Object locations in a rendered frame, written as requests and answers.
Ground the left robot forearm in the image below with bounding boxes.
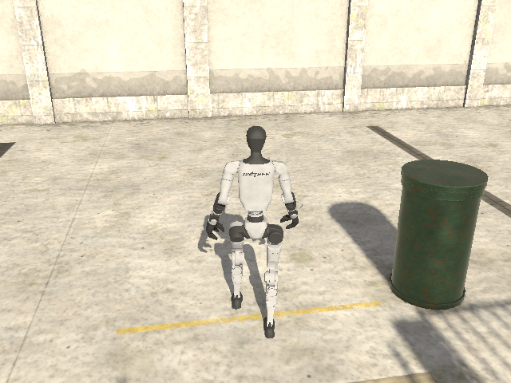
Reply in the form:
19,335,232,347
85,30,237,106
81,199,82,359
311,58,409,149
208,193,225,225

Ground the right robot shin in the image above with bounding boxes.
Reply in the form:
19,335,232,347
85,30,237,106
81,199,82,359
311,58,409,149
265,272,278,327

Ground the right robot upper arm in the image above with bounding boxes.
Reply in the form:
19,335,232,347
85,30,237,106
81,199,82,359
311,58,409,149
272,160,294,204

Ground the robot left foot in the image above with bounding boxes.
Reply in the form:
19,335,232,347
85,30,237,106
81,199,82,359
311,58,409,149
232,292,243,309

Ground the right robot hand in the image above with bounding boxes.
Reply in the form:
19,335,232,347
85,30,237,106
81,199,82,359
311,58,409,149
280,215,299,229

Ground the right robot forearm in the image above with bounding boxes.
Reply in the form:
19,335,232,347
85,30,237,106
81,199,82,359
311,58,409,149
285,192,298,219

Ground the left robot upper arm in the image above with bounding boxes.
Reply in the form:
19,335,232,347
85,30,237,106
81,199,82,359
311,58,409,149
218,160,240,205

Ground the left robot hand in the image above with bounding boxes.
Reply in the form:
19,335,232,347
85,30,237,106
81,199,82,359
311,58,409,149
206,222,224,240

